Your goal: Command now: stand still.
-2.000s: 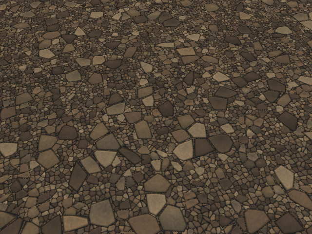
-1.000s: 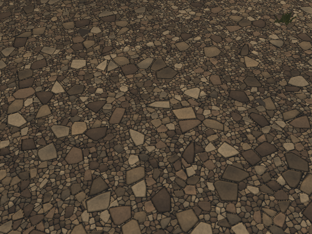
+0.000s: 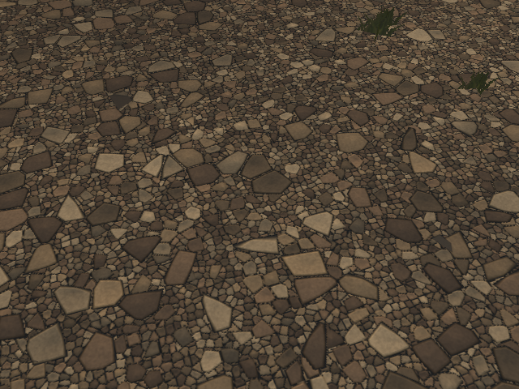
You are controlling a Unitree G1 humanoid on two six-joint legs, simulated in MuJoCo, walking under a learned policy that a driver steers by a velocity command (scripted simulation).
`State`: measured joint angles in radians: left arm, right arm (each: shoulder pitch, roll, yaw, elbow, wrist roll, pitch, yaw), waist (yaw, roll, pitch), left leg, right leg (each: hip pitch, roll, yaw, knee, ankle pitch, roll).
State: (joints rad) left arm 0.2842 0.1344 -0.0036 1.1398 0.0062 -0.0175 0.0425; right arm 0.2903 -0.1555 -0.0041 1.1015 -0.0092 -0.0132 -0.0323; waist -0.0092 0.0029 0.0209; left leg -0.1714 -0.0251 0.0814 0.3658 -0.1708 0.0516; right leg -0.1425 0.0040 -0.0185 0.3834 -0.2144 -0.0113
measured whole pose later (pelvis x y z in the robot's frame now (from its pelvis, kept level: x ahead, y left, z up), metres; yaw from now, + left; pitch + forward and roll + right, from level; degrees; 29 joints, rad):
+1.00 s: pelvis +0.02 -0.01 +0.00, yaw +0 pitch -1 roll +0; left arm 0.34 0.11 -0.02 1.17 0.01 -0.02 0.05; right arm 0.34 -0.11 0.01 1.16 -0.01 -0.01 -0.04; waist -0.01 0.00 0.02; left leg -0.16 -0.02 0.07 0.38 -0.20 0.04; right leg -0.12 0.01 -0.02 0.38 -0.24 -0.02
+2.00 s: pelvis +0.15 -0.05 +0.00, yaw +0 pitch +1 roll +1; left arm 0.53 0.12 0.03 1.11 0.02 -0.09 0.01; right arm 0.22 -0.19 -0.06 1.02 -0.03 -0.05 0.03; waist 0.03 0.02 -0.01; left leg -0.54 0.04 0.05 1.01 -0.22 0.07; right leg 0.00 0.05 -0.07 0.25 -0.27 -0.08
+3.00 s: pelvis +0.72 -0.07 +0.00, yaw +0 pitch +0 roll +0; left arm 0.33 0.19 0.06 1.04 0.01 -0.09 0.00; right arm 0.25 -0.20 -0.05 0.98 -0.03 -0.06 0.01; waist 0.00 0.03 0.05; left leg -0.50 0.07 0.00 1.11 -0.26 0.07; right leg -0.16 0.08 -0.11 0.33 -0.17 -0.11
